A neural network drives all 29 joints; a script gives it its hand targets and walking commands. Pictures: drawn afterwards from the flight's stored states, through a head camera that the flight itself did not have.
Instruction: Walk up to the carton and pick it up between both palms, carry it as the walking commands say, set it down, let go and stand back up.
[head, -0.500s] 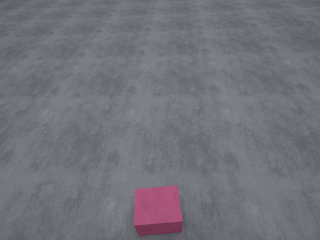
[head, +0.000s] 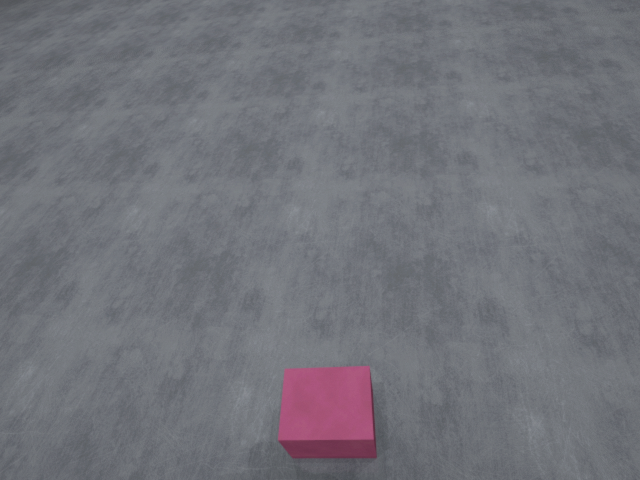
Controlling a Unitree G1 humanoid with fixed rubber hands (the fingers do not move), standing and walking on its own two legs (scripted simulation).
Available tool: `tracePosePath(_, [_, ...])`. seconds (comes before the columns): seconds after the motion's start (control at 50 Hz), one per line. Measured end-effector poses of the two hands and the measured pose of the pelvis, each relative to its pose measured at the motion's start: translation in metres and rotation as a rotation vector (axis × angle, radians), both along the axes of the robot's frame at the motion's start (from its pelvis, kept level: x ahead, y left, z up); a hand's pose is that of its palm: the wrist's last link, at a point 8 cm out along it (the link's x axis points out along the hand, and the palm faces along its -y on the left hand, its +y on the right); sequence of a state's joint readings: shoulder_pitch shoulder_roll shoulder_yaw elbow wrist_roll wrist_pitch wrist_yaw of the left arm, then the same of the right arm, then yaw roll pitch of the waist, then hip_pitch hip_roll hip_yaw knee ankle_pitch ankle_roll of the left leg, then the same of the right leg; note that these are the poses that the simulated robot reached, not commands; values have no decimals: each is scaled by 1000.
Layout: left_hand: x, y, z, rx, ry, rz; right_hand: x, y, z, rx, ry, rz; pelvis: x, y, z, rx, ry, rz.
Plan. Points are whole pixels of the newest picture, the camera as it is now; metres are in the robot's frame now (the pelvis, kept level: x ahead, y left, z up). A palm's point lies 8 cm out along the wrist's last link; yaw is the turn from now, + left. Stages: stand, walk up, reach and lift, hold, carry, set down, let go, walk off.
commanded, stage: walk up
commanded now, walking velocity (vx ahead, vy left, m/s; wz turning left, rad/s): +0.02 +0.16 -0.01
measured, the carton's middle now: (330, 413) +0.45 +0.12 -0.69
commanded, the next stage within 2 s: stand in 1.64 s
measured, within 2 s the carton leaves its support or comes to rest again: neither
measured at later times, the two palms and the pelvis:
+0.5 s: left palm out of the picture -0.03 +0.39 -0.16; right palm out of the picture +0.03 -0.06 -0.13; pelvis +0.01 +0.16 +0.00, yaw +0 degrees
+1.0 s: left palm out of the picture +0.02 +0.42 -0.16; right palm out of the picture +0.01 -0.04 -0.15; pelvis +0.02 +0.18 -0.01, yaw +1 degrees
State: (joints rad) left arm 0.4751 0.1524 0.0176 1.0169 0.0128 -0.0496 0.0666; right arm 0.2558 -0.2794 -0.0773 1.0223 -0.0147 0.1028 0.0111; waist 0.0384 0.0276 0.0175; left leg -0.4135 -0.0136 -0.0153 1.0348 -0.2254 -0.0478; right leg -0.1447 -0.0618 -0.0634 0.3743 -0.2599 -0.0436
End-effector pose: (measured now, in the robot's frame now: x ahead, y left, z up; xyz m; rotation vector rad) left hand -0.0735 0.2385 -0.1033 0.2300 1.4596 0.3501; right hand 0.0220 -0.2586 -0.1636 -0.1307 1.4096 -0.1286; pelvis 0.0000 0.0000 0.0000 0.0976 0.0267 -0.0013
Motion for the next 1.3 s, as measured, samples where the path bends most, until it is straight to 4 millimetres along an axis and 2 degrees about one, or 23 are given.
tracePosePath(0.08, [-15, 6, -6, -34, 16, 11, 17, 23, 1, 5, -48, 22, -4, 15, -2, -19, -5, 1])
tracePosePath(0.16, [-21, 23, -13, -60, 16, 22, 29, 52, 3, 1, -77, 43, -8, 37, -4, -38, -5, -1])
tracePosePath(0.26, [-25, 62, -24, -88, 27, 37, 46, 96, 9, -9, -132, 71, -8, 74, -8, -68, 4, 5])
tracePosePath(0.34, [-20, 103, -46, -122, 39, 36, 55, 133, 12, -51, -172, 74, -4, 111, -19, -102, 7, 1])
tracePosePath(0.42, [8, 132, -56, -164, 22, 10, 30, 168, 27, -75, -158, 37, 4, 138, -12, -114, -8, 6])
tracePosePath(0.46, [27, 141, -56, -188, 0, 0, 18, 183, 34, -78, -140, 17, 9, 150, -6, -134, -16, 3])
tracePosePath(0.54, [52, 152, -62, -225, -17, -19, 8, 207, 37, -89, -131, -11, 11, 169, -4, -139, -30, -1])
tracePosePath(0.6, [62, 160, -66, -231, -21, -17, 1, 222, 34, -82, -108, -19, 14, 179, -6, -132, -31, 3])
tracePosePath(0.72, [67, 176, -64, -207, 7, -16, -3, 241, 23, -58, -72, -28, 21, 194, -9, -115, -22, -2])
tracePosePath(0.82, [74, 182, -60, -176, 9, -19, -5, 250, 13, -29, -44, -30, 25, 199, -12, -97, -17, 5])
tracePosePath(0.88, [77, 181, -59, -163, 7, -30, -4, 248, 8, -21, -46, -36, 26, 197, -15, -89, -21, 9])
tracePosePath(0.96, [85, 180, -58, -151, -1, -50, -2, 229, 11, -57, -66, -50, 26, 189, -14, -100, -22, 14])
tracePosePath(1.04, [110, 176, -53, -135, -67, -75, -15, 200, 21, -109, -50, -56, 22, 174, -10, -124, -26, 23])
tracePosePath(1.1, [130, 159, -50, -147, -139, -91, -23, 185, 23, -110, -33, -53, 20, 161, -8, -123, -34, 8])
tracePosePath(1.16, [139, 135, -54, -162, -181, -101, -23, 176, 13, -77, -27, -65, 21, 146, -13, -93, -48, -7])
tracePosePath(1.22, [133, 112, -55, -164, -174, -114, -21, 169, 4, -35, -26, -75, 22, 132, -16, -94, -65, -3])
tracePosePath(1.3, [117, 99, -48, -149, -144, -103, -25, 162, 3, 4, 0, -70, 24, 117, -11, -86, -56, 12])
